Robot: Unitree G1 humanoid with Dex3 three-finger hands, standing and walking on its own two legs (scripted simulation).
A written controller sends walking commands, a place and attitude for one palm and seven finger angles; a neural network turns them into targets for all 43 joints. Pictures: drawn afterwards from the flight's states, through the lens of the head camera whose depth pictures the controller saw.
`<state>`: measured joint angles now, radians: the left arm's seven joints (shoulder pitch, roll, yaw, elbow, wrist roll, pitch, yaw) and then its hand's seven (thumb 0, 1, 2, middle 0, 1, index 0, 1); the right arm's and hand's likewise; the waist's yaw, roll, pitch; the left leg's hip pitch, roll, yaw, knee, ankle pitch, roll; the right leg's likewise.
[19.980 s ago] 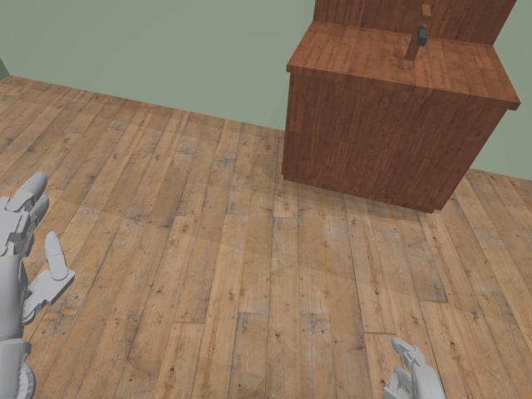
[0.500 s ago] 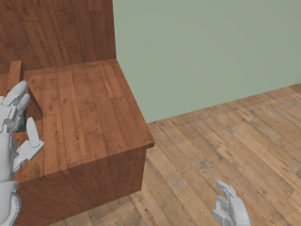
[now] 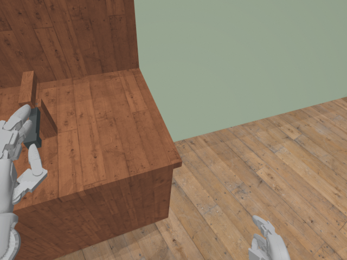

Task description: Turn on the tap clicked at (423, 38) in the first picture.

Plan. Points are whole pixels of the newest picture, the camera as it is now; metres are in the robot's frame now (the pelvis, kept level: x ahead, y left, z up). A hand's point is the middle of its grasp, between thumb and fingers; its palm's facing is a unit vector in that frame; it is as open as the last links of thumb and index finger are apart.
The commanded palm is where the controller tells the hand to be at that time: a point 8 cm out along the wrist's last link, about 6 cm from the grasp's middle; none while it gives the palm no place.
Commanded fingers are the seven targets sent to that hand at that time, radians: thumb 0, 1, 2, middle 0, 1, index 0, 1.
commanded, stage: look again from close up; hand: left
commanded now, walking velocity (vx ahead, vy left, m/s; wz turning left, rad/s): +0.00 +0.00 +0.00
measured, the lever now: (32, 141) +0.35 +0.38 +0.05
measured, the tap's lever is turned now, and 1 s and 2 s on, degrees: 0 0 0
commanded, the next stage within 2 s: come to a stop and stand still in 0.20 s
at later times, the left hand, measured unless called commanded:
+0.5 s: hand (43, 164) +0.23 +0.25 +0.16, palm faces +0.40 -0.81 -0.44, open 7.4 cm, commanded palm +0.15 +0.27 +0.17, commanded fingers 0.00 0.90 0.90 -0.20 -0.30 -0.20 -0.30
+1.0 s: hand (30, 170) +0.21 +0.26 +0.17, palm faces +0.45 -0.85 -0.28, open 7.4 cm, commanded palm +0.15 +0.28 +0.17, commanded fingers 0.00 0.90 0.90 -0.20 -0.30 -0.20 -0.30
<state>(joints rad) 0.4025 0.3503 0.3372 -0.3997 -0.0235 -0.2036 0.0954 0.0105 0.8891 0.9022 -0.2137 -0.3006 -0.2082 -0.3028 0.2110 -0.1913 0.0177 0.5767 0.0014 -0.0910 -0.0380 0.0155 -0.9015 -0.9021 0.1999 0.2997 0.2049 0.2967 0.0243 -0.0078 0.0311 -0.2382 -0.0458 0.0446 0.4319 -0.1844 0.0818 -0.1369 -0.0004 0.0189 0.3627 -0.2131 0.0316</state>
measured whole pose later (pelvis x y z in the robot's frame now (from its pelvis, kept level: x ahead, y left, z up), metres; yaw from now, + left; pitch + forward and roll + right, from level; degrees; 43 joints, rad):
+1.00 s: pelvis -0.01 +0.00 +0.00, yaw +0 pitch -1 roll -2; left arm 0.33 0.33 0.36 -0.41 -0.03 -0.26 0.11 0.01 0.89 0.90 -0.21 -0.30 -0.21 -0.30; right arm 0.23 -0.18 0.03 0.59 0.00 -0.16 -0.02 0.02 -0.90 -0.90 0.20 0.30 0.20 0.30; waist 0.05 -0.04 0.03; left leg -0.27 -0.05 0.04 0.47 -0.19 0.09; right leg -0.17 0.00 0.01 0.40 -0.22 0.03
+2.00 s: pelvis -0.01 -0.03 -0.01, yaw +1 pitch -2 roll +0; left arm 0.38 0.33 0.33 -0.33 -0.09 -0.01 0.02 0.01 0.90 0.90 -0.21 -0.30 -0.20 -0.30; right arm 0.17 -0.24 0.04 0.62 -0.03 -0.09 0.02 0.02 -0.90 -0.90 0.20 0.30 0.21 0.30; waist 0.02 0.04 -0.01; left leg -0.27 -0.05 0.02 0.50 -0.20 0.04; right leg -0.20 0.01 0.00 0.54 -0.31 -0.01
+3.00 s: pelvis +0.00 -0.05 -0.02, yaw +4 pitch +0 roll +0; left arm 0.49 0.22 0.25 -0.41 -0.18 -0.02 0.18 0.01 0.89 0.90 -0.21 -0.30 -0.20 -0.30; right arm 0.19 -0.22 0.03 0.66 -0.01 -0.21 -0.06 0.02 -0.90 -0.90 0.20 0.30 0.20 0.30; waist 0.07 0.05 -0.06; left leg -0.37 -0.03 -0.03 0.67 -0.29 0.02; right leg -0.26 0.04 -0.06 0.66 -0.39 -0.05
